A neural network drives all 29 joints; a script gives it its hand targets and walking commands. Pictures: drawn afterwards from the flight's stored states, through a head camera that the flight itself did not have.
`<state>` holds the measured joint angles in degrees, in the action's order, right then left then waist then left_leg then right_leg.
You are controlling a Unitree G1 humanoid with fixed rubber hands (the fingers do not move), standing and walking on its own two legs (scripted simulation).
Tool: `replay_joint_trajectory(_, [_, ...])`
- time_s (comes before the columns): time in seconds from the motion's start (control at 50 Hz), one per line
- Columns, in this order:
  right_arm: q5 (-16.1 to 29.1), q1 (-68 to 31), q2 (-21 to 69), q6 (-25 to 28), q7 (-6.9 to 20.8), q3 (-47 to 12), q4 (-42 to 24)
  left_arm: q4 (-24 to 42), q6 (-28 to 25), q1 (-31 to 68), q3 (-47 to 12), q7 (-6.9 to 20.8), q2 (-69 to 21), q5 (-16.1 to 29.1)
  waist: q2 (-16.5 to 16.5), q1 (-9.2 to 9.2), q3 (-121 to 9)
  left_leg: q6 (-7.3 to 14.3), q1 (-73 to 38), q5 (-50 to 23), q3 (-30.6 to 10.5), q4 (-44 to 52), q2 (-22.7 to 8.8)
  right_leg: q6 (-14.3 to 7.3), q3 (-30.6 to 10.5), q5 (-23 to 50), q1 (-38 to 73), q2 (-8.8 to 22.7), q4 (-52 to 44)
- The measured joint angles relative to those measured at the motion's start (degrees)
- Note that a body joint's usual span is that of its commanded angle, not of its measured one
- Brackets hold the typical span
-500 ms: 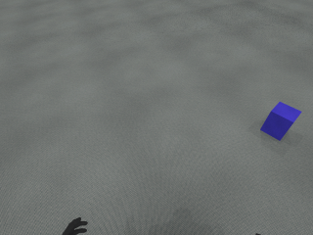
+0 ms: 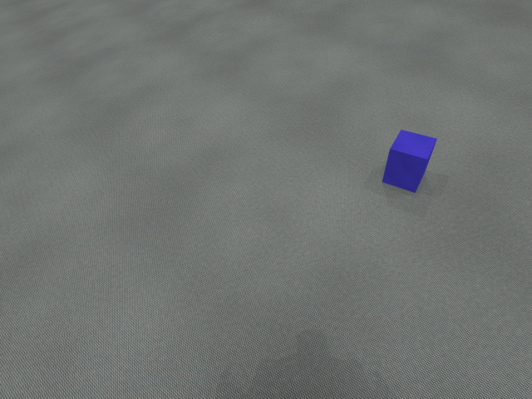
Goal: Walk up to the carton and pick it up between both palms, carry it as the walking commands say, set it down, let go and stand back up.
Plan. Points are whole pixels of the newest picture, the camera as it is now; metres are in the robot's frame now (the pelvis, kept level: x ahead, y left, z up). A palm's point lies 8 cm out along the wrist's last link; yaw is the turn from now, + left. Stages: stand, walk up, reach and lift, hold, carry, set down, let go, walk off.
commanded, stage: walk up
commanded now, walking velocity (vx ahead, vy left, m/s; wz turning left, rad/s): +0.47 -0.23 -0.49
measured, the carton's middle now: (408, 161) +1.22 -0.58 -0.64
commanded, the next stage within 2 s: none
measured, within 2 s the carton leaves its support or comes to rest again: neither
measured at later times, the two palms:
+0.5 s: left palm (177, 391) +0.18 +0.18 -0.09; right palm (465, 273) +0.37 -0.33 -0.11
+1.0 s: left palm (289, 204) +0.56 -0.01 -0.11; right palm (523, 261) +0.40 -0.47 -0.15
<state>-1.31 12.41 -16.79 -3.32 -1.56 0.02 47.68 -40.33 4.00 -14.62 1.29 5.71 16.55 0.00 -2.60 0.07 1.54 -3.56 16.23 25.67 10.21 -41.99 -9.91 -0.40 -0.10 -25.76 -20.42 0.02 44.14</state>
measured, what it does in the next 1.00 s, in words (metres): walks ahead, turning right: left foot, then right foot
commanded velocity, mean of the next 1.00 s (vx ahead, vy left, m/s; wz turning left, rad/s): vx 0.49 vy -0.18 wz -0.37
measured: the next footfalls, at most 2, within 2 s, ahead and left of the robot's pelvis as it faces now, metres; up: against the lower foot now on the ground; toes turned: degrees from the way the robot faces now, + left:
left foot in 0.52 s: +0.41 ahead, +0.06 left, +0.00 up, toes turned -4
right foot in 0.86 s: +0.48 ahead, -0.38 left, +0.00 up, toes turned -19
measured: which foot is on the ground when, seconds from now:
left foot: up 0.00-0.50, down 0.52-0.84, up 0.86-1.00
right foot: down 0.00-0.52, up 0.54-0.84, down 0.86-1.00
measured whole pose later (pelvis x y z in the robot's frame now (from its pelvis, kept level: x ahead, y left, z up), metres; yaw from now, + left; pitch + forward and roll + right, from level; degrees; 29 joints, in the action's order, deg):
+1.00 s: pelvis +0.43 -0.20 +0.00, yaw -20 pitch -1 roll +2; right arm -1.8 13.0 -17.3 -0.3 1.0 0.1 52.4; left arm -46.8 0.0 -15.3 0.7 2.4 8.3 0.0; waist -3.5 1.8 3.3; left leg -4.5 22.8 29.7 5.9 -66.9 -5.8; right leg 1.9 -4.1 -17.7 -26.5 3.0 44.9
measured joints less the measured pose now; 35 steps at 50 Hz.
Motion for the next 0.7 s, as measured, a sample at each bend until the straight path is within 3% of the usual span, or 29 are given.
replay_joint_trajectory(0.08, [0.0,-0.44,-0.49,-0.38,0.41,-0.03,0.61,-0.1,-1.83,-2.83,0.01,-1.42,-1.48,-0.01,0.19,0.05,-1.75,-0.01,7.93,4.78,-2.28,-21.78,2.88,-3.46,-0.31,-1.05,1.49,-1.28,-1.27])
replay_joint_trajectory(0.16, [-0.04,-3.0,-0.52,1.19,2.21,-0.04,0.58,-0.52,-3.86,-6.86,-0.01,-3.86,-3.2,-0.01,0.88,0.01,-0.28,0.0,12.53,3.68,-2.39,-26.26,4.26,-4.74,-1.37,-0.19,6.81,-2.08,-6.77])
replay_joint_trajectory(0.36, [-0.05,-11.93,-0.53,1.23,4.23,-0.04,-0.87,-3.38,-4.63,-18.43,-0.42,-5.99,-7.26,-0.01,1.21,0.79,2.9,0.0,21.45,-2.45,-2.45,-24.22,4.73,-6.28,-7.96,-1.13,20.7,-3.72,-17.66])
replay_joint_trajectory(0.42, [-0.04,-13.8,-0.55,1.23,4.24,-0.05,-1.75,-4.05,-4.63,-19.84,-0.42,-5.99,-7.37,-0.01,1.16,1.4,3.17,0.0,21.96,-4.05,-2.48,-15.85,5.43,-6.4,-9.66,-2.46,23.78,-3.8,-19.65])
replay_joint_trajectory(0.48, [0.12,-14.25,-0.34,1.68,3.45,-0.04,-2.83,-4.58,-4.63,-19.88,-0.42,-5.98,-7.34,-0.01,0.89,1.38,2.76,0.0,18.85,-6.71,-2.5,-1.24,6.88,-6.39,-9.77,-3.86,25.73,-4.56,-19.17])
replay_joint_trajectory(0.5, [0.12,-13.99,-0.08,1.98,3.06,-0.04,-2.83,-4.88,-4.62,-19.89,-0.4,-5.94,-7.33,-0.01,0.83,1.36,2.44,0.01,16.12,-8.19,-2.58,3.32,7.03,-6.39,-9.77,-4.27,25.77,-5.2,-16.78])
replay_joint_trajectory(0.52, [0.12,-13.5,0.33,2.49,2.66,-0.04,-2.83,-5.15,-4.62,-19.8,-0.38,-5.83,-7.25,-0.01,1.04,1.39,2.08,1.03,13.66,-14.32,-2.52,6.63,6.81,-6.37,-9.83,-4.57,24.26,-5.96,-11.01])
replay_joint_trajectory(0.54, [-0.09,-13.11,0.97,3.08,2.21,-0.02,-2.72,-5.2,-4.56,-19.13,-0.21,-5.72,-7.15,-0.01,1.89,1.4,1.88,2.54,13.18,-17.93,-1.67,5.74,6.37,-6.04,-9.81,-4.62,20.5,-6.3,-1.13])
replay_joint_trajectory(0.6, [-0.53,-10.18,1.89,3.85,0.57,-0.01,-2.42,-5.09,-3.79,-13.9,0.97,-4.95,-6.64,-0.01,3.98,1.52,1.99,2.88,9.11,-12.31,2.04,4.28,4.16,-5.89,-8.97,-4.69,5.84,-6.18,26.24])
replay_joint_trajectory(0.64, [-0.54,-6.05,1.81,4.18,-0.78,-0.04,-1.38,-5.0,-3.65,-8.25,1.47,-4.4,-5.41,-0.01,4.46,1.6,2.49,2.73,5.26,-10.29,3.11,5.82,2.95,-5.88,-7.62,-4.71,-2.35,-4.92,31.73])
replay_joint_trajectory(0.7, [-0.54,0.98,1.82,4.23,-1.22,-0.07,1.72,-4.98,-3.54,0.55,1.86,-3.07,-3.63,0.0,4.63,1.64,3.49,0.96,-0.64,-8.98,3.23,8.05,1.55,-5.88,-6.7,-3.84,-11.71,-1.1,31.02])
